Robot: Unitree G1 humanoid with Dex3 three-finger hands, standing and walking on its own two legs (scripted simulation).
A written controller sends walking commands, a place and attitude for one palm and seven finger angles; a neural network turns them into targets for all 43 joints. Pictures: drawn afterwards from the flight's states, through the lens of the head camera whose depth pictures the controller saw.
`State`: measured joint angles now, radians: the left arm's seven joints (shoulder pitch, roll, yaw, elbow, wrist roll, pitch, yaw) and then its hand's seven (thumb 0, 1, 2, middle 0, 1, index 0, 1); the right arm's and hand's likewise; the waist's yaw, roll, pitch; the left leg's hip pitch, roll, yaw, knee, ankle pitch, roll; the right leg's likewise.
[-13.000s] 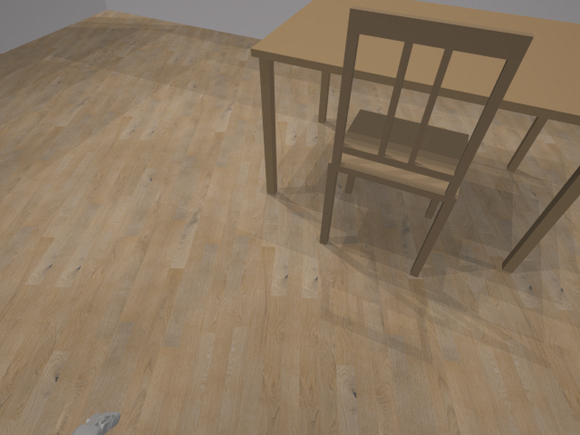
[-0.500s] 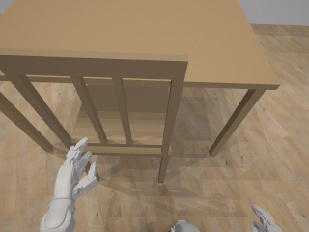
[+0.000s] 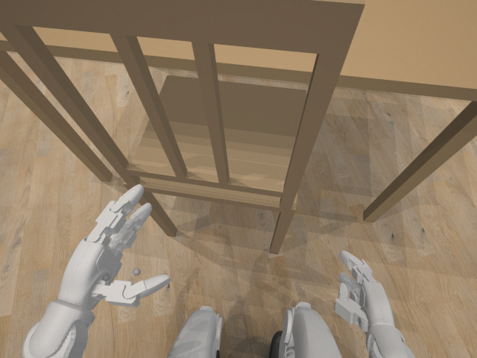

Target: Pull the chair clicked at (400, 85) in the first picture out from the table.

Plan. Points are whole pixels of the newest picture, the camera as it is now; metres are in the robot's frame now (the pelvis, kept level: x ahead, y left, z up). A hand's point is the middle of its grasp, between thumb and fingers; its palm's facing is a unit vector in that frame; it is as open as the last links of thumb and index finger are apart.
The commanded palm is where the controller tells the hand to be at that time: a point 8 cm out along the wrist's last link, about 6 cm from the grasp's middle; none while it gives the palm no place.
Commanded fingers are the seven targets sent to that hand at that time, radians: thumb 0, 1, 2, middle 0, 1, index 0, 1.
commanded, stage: raise the hand toward the chair's back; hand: left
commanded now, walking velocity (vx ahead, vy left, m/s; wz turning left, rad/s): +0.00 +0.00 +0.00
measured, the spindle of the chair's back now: (161, 124) +0.47 +0.17 +0.06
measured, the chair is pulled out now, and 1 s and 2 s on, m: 0.00 0.00 0.00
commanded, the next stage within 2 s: aim the fingers beside a spindle in 1.30 s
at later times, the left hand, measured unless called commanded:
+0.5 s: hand (88, 267) +0.23 +0.22 +0.07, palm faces -0.07 -0.99 -0.08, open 16.4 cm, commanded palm +0.21 +0.28 +0.07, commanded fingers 0.00 -0.50 0.30 -0.06 -0.08 -0.06 -0.08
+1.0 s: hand (73, 249) +0.25 +0.24 +0.07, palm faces -0.09 -0.99 -0.06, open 16.9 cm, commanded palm +0.23 +0.30 +0.08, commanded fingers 0.00 -0.50 0.30 -0.06 -0.08 -0.06 -0.08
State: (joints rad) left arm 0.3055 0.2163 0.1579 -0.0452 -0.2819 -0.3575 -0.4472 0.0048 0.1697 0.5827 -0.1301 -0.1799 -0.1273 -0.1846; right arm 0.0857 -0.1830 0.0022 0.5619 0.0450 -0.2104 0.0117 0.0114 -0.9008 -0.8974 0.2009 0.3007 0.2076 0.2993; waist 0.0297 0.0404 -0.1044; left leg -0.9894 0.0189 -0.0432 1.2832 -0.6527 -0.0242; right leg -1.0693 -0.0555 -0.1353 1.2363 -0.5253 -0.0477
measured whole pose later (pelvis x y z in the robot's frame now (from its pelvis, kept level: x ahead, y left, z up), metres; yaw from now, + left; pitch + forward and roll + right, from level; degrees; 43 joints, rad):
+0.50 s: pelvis +0.00 +0.03 +0.03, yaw -1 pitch +17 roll -2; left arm 0.39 0.26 0.18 -0.05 -0.25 -0.39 -0.26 -0.01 -0.40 0.34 -0.08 -0.09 -0.07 -0.10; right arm 0.19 -0.23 -0.03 0.53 0.05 -0.22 0.00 0.01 -0.90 -0.90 0.20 0.30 0.20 0.30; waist -0.03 0.02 -0.13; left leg -0.86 0.01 0.00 1.15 -0.59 0.03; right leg -0.93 -0.06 -0.10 1.06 -0.43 0.00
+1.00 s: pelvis +0.00 +0.04 +0.04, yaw -1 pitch +17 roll -3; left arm 0.29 0.30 0.24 0.06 -0.28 -0.33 -0.36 -0.01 -0.49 0.30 -0.06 -0.08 -0.06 -0.08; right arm 0.22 -0.26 -0.01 0.56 0.04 -0.22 0.00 0.01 -0.90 -0.90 0.20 0.30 0.21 0.30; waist -0.03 0.03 -0.12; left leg -0.81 0.00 -0.01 1.09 -0.57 0.04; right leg -0.87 -0.05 -0.11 0.99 -0.41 0.02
